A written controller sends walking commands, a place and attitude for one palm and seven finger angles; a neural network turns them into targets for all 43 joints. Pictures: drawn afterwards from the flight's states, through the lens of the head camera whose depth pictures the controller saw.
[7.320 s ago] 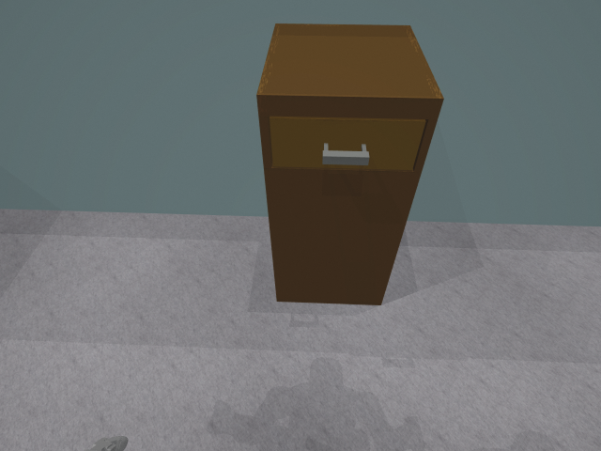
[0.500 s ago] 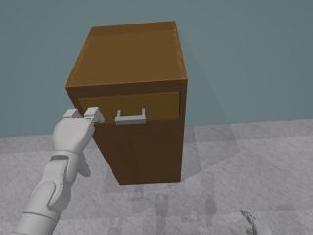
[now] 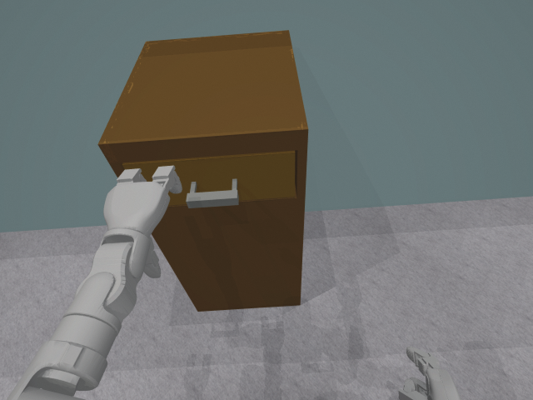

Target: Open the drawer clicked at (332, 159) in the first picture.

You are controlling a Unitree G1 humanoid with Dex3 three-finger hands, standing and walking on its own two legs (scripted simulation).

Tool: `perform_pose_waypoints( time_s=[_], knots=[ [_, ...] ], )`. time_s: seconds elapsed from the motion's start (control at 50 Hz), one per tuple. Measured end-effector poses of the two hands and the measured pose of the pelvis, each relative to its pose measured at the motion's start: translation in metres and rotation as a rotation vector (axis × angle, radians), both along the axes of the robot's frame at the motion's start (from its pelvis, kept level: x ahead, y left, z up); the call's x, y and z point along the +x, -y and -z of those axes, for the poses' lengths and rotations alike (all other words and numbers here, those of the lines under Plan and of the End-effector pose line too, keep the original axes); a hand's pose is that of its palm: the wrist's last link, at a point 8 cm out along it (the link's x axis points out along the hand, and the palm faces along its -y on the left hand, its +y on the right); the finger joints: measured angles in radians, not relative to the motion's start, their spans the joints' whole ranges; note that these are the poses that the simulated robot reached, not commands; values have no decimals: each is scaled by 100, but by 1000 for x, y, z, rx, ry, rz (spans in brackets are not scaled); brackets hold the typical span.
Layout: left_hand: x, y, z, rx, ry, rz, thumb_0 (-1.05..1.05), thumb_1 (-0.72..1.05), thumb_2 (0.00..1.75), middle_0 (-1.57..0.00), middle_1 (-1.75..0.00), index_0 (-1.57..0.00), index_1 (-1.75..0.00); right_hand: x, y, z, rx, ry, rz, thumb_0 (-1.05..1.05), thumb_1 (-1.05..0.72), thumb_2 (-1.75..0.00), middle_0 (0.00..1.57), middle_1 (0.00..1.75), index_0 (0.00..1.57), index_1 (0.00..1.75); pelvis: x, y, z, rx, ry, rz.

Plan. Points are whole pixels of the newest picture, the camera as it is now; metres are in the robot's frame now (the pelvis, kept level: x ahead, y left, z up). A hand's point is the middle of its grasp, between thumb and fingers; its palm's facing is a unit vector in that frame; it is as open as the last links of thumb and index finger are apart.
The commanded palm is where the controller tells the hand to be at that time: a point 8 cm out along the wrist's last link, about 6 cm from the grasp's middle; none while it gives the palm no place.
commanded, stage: move the hooked fingers above the handle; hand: left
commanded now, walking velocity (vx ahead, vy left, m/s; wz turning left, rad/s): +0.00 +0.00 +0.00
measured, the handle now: (213, 191) +0.51 +0.19 -0.04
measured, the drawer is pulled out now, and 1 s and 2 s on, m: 0.00 0.00 0.00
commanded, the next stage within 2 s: none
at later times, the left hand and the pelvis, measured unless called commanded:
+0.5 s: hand (179, 207) +0.40 +0.21 +0.04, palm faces +0.04 -0.02 -1.00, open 13.8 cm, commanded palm +0.38 +0.20 +0.10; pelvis +0.01 +0.01 +0.00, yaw -1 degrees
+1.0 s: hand (204, 197) +0.44 +0.17 +0.03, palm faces -0.02 -0.01 -1.00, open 13.8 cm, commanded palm +0.43 +0.18 +0.08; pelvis +0.01 +0.00 -0.01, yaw +0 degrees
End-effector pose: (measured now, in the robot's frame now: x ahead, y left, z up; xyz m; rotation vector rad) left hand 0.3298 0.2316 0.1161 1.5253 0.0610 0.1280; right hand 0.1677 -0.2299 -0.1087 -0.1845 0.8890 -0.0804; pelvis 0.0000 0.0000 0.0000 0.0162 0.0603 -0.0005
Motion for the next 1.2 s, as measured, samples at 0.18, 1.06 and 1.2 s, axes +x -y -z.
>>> perform_pose_waypoints(
  time_s=[0.18,1.06,1.2],
  knots=[
    [27,10,12,-2,-47,12,0,-49,30,-32,-120,-32,-120,-32,10,12,-10,-90,65,1,-90,-90,20,30,20,30,4,-5,1,0,-35,9],
    [102,64,36,35,-51,42,0,-49,30,-32,-120,-32,-120,-86,28,31,-17,-254,159,1,-90,-90,20,30,20,30,8,2,9,1,-135,6],
    [118,72,35,39,-16,26,0,-49,30,-34,-122,-32,-120,-112,33,34,-22,-309,199,1,-90,-90,20,30,20,30,7,1,11,2,-165,18]
  ],
)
